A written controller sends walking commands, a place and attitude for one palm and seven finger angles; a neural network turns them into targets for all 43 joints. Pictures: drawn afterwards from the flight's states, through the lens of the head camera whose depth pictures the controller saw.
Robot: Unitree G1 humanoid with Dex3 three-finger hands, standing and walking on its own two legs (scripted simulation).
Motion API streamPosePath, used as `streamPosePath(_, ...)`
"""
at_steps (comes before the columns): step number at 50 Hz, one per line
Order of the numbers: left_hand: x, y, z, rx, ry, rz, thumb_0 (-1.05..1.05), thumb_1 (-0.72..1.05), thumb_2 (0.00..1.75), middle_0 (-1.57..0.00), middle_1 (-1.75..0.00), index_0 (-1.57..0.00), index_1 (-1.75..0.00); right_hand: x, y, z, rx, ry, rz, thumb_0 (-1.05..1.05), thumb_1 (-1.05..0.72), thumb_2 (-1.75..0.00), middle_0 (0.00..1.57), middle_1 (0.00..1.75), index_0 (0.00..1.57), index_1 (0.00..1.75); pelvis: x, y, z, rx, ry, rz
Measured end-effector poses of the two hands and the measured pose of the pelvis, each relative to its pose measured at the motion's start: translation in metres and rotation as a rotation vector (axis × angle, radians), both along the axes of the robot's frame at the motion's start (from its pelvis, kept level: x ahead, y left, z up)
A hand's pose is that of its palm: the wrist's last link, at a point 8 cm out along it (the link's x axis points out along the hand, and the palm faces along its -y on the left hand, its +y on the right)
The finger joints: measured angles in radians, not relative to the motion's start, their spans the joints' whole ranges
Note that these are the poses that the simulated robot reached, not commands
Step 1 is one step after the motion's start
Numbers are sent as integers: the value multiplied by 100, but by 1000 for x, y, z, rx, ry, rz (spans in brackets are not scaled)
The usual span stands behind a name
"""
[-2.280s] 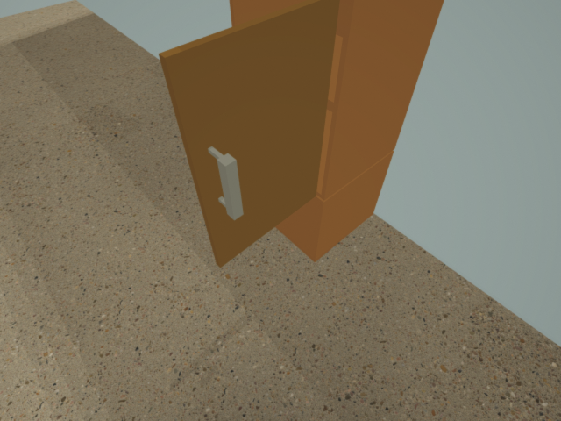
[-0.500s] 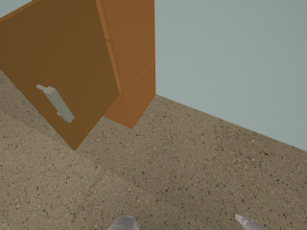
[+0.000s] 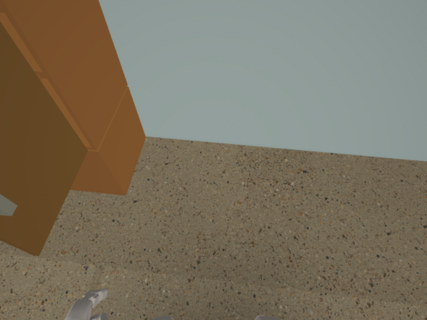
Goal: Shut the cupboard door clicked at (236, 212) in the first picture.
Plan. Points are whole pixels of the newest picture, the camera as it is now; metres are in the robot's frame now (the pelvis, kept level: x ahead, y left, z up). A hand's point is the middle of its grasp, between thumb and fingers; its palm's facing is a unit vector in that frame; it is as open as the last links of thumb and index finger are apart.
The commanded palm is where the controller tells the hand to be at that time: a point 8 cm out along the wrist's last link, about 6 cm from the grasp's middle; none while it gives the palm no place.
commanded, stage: walk to a spot facing it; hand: left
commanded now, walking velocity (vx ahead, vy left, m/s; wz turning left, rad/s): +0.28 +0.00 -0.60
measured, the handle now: out of the picture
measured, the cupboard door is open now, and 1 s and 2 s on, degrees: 91 91 91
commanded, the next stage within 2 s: turn to face it in 1.42 s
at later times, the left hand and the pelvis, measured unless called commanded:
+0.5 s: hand (144, 271) +0.22 +0.17 -0.15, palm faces -0.29 -0.95 -0.15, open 7.4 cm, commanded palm none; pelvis +0.08 +0.01 +0.02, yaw -18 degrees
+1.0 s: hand (222, 204) +0.39 +0.00 -0.14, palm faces -0.46 -0.86 -0.24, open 7.1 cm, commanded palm none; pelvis +0.22 -0.13 +0.02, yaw -30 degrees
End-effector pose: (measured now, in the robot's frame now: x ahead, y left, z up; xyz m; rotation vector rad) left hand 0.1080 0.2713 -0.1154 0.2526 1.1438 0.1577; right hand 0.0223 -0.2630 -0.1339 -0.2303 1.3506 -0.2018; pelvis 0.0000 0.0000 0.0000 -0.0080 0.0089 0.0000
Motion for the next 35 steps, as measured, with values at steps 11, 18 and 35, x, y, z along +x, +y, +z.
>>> streamPosePath(11,18,-38,5,-50,45,-125,0,91,90,-20,-30,-20,-30,5,-9,23,0,-91,-123,1,-91,-89,19,30,19,29,13,1,17,10,3,-130)
streamPosePath(18,45,-28,-17,-102,105,-171,1,90,90,-21,-30,-20,-30,20,20,29,-40,-181,-175,0,-91,-89,20,30,20,29,45,20,9,-17,17,-222)
streamPosePath(35,252,-160,-6,-141,25,-515,1,91,90,-20,-30,-19,-30,-79,104,28,158,256,-574,0,-91,-89,20,30,20,29,141,-30,13,2,12,-441)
